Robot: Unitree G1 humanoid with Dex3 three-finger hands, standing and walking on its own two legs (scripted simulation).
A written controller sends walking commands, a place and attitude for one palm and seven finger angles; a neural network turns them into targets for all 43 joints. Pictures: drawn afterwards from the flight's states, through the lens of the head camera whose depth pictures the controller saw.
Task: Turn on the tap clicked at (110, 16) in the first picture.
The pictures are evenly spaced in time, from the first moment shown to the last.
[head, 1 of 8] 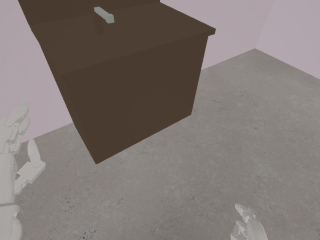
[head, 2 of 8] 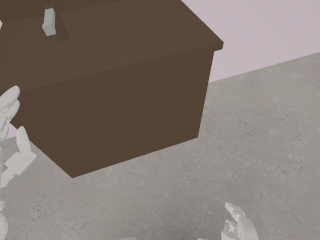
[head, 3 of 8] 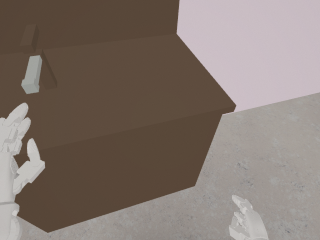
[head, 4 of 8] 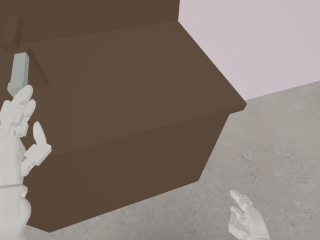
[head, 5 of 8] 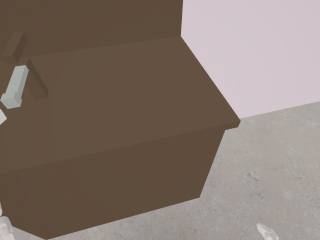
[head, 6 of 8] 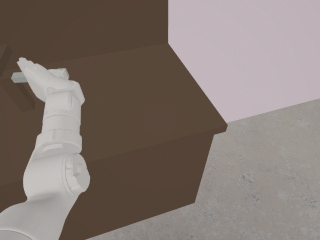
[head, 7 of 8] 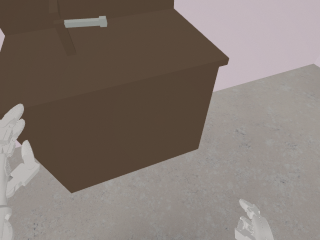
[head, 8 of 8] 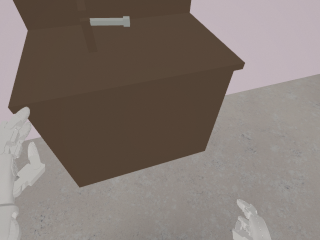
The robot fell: no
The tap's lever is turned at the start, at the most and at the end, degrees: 0 76 76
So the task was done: yes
